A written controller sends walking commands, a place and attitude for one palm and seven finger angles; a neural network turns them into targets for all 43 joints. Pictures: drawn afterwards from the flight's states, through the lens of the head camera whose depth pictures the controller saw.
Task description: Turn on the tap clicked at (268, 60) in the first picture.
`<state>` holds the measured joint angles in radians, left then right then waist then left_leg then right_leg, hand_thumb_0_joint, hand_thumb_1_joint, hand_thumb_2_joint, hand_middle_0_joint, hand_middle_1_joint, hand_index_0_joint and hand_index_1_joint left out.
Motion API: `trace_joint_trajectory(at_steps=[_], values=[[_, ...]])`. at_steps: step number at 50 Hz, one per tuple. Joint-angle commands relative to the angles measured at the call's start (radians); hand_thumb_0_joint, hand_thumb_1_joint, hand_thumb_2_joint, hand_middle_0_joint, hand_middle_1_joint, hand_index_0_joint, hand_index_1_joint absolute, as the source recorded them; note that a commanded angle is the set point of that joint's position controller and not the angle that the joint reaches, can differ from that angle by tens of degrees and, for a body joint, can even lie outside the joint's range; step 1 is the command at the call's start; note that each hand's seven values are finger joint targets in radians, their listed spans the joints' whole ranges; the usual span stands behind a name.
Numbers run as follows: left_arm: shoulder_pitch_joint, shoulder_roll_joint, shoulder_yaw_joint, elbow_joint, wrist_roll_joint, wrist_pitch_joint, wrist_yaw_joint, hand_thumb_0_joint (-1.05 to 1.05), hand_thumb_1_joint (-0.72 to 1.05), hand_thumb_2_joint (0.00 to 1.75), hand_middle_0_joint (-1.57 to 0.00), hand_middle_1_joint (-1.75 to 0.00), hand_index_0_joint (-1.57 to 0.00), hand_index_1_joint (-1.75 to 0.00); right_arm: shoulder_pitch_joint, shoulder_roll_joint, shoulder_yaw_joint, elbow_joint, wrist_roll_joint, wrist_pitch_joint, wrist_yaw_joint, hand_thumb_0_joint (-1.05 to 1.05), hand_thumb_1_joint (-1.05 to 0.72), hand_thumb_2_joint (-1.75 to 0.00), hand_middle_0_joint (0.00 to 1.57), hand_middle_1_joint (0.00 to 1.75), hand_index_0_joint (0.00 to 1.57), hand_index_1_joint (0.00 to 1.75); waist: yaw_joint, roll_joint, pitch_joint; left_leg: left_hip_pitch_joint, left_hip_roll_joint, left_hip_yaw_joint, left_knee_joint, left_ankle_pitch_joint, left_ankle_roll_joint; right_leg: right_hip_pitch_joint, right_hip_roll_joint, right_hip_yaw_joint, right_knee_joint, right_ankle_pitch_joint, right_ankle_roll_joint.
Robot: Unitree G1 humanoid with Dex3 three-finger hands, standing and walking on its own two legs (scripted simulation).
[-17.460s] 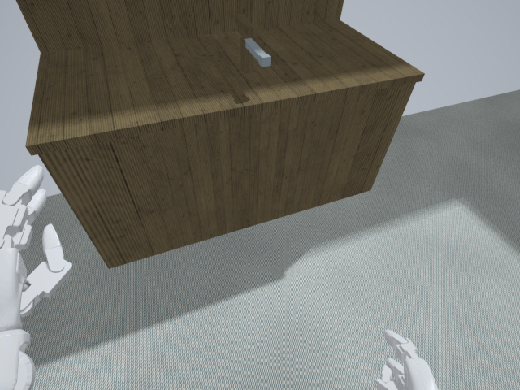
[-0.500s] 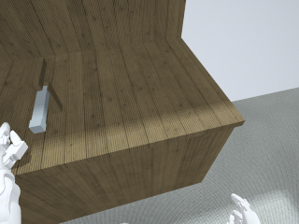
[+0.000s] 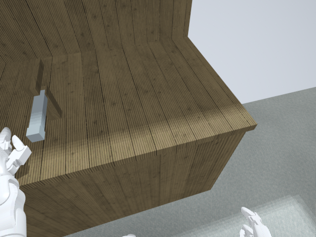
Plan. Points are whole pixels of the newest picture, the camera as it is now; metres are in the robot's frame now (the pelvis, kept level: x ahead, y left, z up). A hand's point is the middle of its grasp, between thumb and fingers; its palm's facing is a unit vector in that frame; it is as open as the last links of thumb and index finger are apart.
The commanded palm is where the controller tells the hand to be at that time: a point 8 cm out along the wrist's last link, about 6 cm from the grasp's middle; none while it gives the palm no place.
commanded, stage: push the lever round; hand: left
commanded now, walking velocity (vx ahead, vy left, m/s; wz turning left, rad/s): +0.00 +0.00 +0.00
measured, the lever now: (35, 133) +0.32 +0.32 +0.09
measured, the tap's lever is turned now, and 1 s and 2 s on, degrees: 0 6 33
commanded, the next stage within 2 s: none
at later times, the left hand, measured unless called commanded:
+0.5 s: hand (35, 150) +0.28 +0.31 +0.09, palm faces +0.57 -0.82 -0.09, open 7.8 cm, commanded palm +0.24 +0.34 +0.08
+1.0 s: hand (46, 149) +0.29 +0.29 +0.09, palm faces +0.60 -0.80 -0.05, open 7.6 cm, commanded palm +0.25 +0.31 +0.08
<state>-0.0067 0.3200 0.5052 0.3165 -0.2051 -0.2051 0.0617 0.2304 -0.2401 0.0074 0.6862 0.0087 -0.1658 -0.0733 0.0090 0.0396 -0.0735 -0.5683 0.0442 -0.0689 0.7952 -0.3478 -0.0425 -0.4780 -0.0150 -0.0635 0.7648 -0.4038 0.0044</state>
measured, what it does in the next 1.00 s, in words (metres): stands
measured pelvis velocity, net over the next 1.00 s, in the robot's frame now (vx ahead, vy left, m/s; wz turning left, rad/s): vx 0.00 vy -0.01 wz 0.02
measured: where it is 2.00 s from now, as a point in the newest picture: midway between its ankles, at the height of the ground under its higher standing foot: outside the picture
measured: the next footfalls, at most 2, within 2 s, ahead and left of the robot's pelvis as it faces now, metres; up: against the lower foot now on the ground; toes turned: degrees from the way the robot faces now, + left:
none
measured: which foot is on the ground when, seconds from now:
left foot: down 0.00-1.00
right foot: down 0.00-1.00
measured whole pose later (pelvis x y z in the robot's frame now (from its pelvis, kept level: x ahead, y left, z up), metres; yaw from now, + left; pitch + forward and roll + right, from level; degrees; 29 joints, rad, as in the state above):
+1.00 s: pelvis +0.00 -0.01 +0.00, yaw +1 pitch +6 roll -1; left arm -0.02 0.22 0.37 0.24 -0.16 -0.21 0.20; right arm 0.21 -0.25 0.00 0.69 0.00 -0.15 -0.07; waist 0.02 0.04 -0.08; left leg -0.57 0.04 -0.09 0.81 -0.35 -0.05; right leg -0.47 -0.02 -0.08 0.79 -0.41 0.00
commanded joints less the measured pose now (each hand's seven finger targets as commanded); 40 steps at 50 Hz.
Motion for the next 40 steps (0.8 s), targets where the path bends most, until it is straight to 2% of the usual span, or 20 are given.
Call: trace_joint_trajectory(at_steps=[1,6,8,10,12,13,17,18,19,22,28,30,31,32,33,34,35,37,38,40], values=[[-0.165,0.244,0.048,-0.238,-0.004,-0.086,-0.01,0.0,0.9,0.9,-0.15,-0.15,-0.15,-0.15,-0.057,-0.145,-0.051,-0.133,-0.001,-0.05,-0.014,0.0,-0.9,-0.9,0.2,0.3,0.2,0.3,0.003,0.052,-0.197,0.146,-0.054,0.023,-0.106,0.175,0.058,0.047,0.038,0.001,-0.108,0.249,-0.021],[-0.182,0.213,0.014,-0.271,-0.009,-0.085,-0.016,0.0,0.9,0.9,-0.15,-0.15,-0.15,-0.15,-0.058,-0.146,-0.054,-0.13,0.0,-0.057,-0.017,0.0,-0.9,-0.9,0.2,0.3,0.2,0.3,-0.004,0.044,-0.212,0.168,-0.054,0.02,-0.104,0.182,0.056,0.041,0.036,-0.001,-0.107,0.254,-0.02],[-0.173,0.221,0.019,-0.297,-0.001,-0.086,-0.002,0.0,0.9,0.9,-0.15,-0.15,-0.15,-0.15,-0.058,-0.144,-0.055,-0.127,-0.001,-0.061,-0.016,0.0,-0.9,-0.9,0.2,0.3,0.2,0.3,0.002,0.067,-0.224,0.177,-0.053,0.015,-0.101,0.202,0.053,0.049,0.034,-0.001,-0.1,0.266,-0.023],[-0.158,0.187,-0.013,-0.301,0.004,-0.082,0.009,0.0,0.9,0.9,-0.15,-0.15,-0.15,-0.15,-0.065,-0.143,-0.052,-0.134,-0.002,-0.062,-0.013,0.0,-0.9,-0.9,0.2,0.3,0.2,0.3,0.0,0.048,-0.2,0.164,-0.055,0.014,-0.105,0.185,0.053,0.038,0.033,-0.005,-0.101,0.252,-0.021],[-0.145,0.246,0.048,-0.299,0.008,-0.081,0.028,0.0,0.9,0.9,-0.15,-0.15,-0.15,-0.15,-0.069,-0.145,-0.054,-0.127,-0.004,-0.057,-0.017,0.0,-0.9,-0.9,0.2,0.3,0.2,0.3,0.013,0.033,-0.208,0.153,-0.056,0.018,-0.102,0.187,0.055,0.06,0.032,0.001,-0.104,0.261,-0.02],[-0.14,0.222,0.031,-0.298,0.007,-0.077,0.03,0.0,0.9,0.9,-0.15,-0.15,-0.15,-0.15,-0.071,-0.14,-0.052,-0.133,-0.005,-0.053,-0.014,0.0,-0.9,-0.9,0.2,0.3,0.2,0.3,0.011,0.037,-0.218,0.153,-0.058,0.02,-0.103,0.188,0.054,0.061,0.031,-0.001,-0.102,0.263,-0.02],[-0.159,0.23,0.031,-0.315,0.017,-0.076,0.041,0.0,0.9,0.9,-0.15,-0.15,-0.15,-0.15,-0.082,-0.135,-0.048,-0.136,-0.004,-0.046,-0.015,0.0,-0.9,-0.9,0.2,0.3,0.2,0.3,0.013,0.061,-0.204,0.151,-0.057,0.025,-0.101,0.185,0.055,0.061,0.031,0.003,-0.106,0.26,-0.022],[-0.167,0.202,0.004,-0.302,0.017,-0.072,0.041,0.0,0.9,0.9,-0.15,-0.15,-0.15,-0.15,-0.083,-0.134,-0.046,-0.136,-0.004,-0.045,-0.014,0.0,-0.9,-0.9,0.2,0.3,0.2,0.3,0.002,0.054,-0.198,0.152,-0.057,0.027,-0.101,0.174,0.055,0.051,0.031,0.003,-0.108,0.254,-0.02],[-0.181,0.204,0.005,-0.292,0.016,-0.072,0.042,0.0,0.9,0.9,-0.15,-0.15,-0.15,-0.15,-0.082,-0.134,-0.046,-0.132,-0.003,-0.044,-0.015,0.0,-0.9,-0.9,0.2,0.3,0.2,0.3,0.0,0.046,-0.185,0.147,-0.056,0.025,-0.1,0.17,0.055,0.046,0.032,0.003,-0.108,0.253,-0.021],[-0.145,0.201,0.005,-0.317,0.016,-0.077,0.038,0.0,0.9,0.9,-0.15,-0.15,-0.15,-0.15,-0.081,-0.136,-0.049,-0.14,-0.005,-0.046,-0.013,0.0,-0.9,-0.9,0.2,0.3,0.2,0.3,0.013,0.063,-0.219,0.16,-0.058,0.027,-0.095,0.204,0.055,0.072,0.032,0.006,-0.103,0.288,-0.023],[-0.182,0.171,-0.029,-0.29,0.013,-0.07,0.042,0.0,0.9,0.9,-0.15,-0.15,-0.15,-0.15,-0.086,-0.136,-0.046,-0.135,0.0,-0.043,-0.014,0.0,-0.9,-0.9,0.2,0.3,0.2,0.3,-0.006,0.016,-0.171,0.136,-0.057,0.025,-0.098,0.15,0.056,0.04,0.031,0.005,-0.114,0.244,-0.018],[-0.22,0.166,-0.042,-0.3,0.015,-0.073,0.046,0.0,0.9,0.9,-0.15,-0.15,-0.15,-0.15,-0.09,-0.135,-0.046,-0.134,-0.002,-0.045,-0.017,0.0,-0.9,-0.9,0.2,0.3,0.2,0.3,-0.011,0.03,-0.174,0.142,-0.059,0.027,-0.098,0.128,0.057,0.029,0.031,0.009,-0.119,0.221,-0.017],[-0.197,0.176,-0.032,-0.277,0.016,-0.069,0.047,0.0,0.9,0.9,-0.15,-0.15,-0.15,-0.15,-0.087,-0.138,-0.045,-0.133,-0.002,-0.045,-0.018,0.0,-0.9,-0.9,0.2,0.3,0.2,0.3,-0.005,0.011,-0.174,0.132,-0.059,0.026,-0.1,0.121,0.058,0.036,0.031,0.01,-0.122,0.214,-0.018],[-0.219,0.199,-0.019,-0.297,0.025,-0.074,0.053,0.0,0.9,0.9,-0.15,-0.15,-0.15,-0.15,-0.089,-0.139,-0.045,-0.132,-0.001,-0.043,-0.019,0.0,-0.9,-0.9,0.2,0.3,0.2,0.3,-0.003,0.032,-0.189,0.138,-0.06,0.027,-0.099,0.135,0.058,0.045,0.03,0.013,-0.118,0.224,-0.02],[-0.225,0.163,-0.055,-0.306,0.028,-0.074,0.051,0.0,0.9,0.9,-0.15,-0.15,-0.15,-0.15,-0.089,-0.133,-0.044,-0.138,-0.002,-0.045,-0.018,0.0,-0.9,-0.9,0.2,0.3,0.2,0.3,-0.007,0.04,-0.201,0.147,-0.061,0.029,-0.099,0.129,0.058,0.041,0.029,0.011,-0.116,0.218,-0.018],[-0.234,0.177,-0.046,-0.299,0.03,-0.075,0.054,0.0,0.9,0.9,-0.15,-0.15,-0.15,-0.15,-0.088,-0.135,-0.046,-0.132,-0.002,-0.044,-0.019,0.0,-0.9,-0.9,0.2,0.3,0.2,0.3,-0.011,0.04,-0.201,0.148,-0.058,0.027,-0.097,0.127,0.057,0.037,0.03,0.012,-0.116,0.218,-0.019],[-0.23,0.157,-0.061,-0.3,0.028,-0.075,0.054,0.0,0.9,0.9,-0.15,-0.15,-0.15,-0.15,-0.084,-0.135,-0.045,-0.133,-0.005,-0.045,-0.017,0.0,-0.9,-0.9,0.2,0.3,0.2,0.3,-0.008,0.029,-0.207,0.149,-0.061,0.027,-0.095,0.137,0.058,0.044,0.03,0.011,-0.114,0.232,-0.019],[-0.218,0.165,-0.056,-0.304,0.032,-0.076,0.058,0.0,0.9,0.9,-0.15,-0.15,-0.15,-0.15,-0.085,-0.136,-0.046,-0.132,-0.004,-0.044,-0.018,0.0,-0.9,-0.9,0.2,0.3,0.2,0.3,-0.006,0.032,-0.207,0.149,-0.059,0.027,-0.094,0.145,0.058,0.05,0.03,0.011,-0.114,0.241,-0.019],[-0.233,0.14,-0.08,-0.304,0.031,-0.075,0.059,0.0,0.9,0.9,-0.15,-0.15,-0.15,-0.15,-0.086,-0.134,-0.044,-0.134,-0.002,-0.045,-0.016,0.0,-0.9,-0.9,0.2,0.3,0.2,0.3,-0.012,0.036,-0.201,0.149,-0.061,0.026,-0.094,0.136,0.057,0.041,0.029,0.01,-0.114,0.234,-0.018],[-0.239,0.141,-0.074,-0.289,0.026,-0.074,0.07,0.0,0.9,0.9,-0.15,-0.15,-0.15,-0.15,-0.087,-0.136,-0.045,-0.132,-0.005,-0.045,-0.017,0.0,-0.9,-0.9,0.2,0.3,0.2,0.3,-0.008,0.009,-0.203,0.137,-0.062,0.025,-0.096,0.116,0.058,0.042,0.03,0.011,-0.119,0.214,-0.017]])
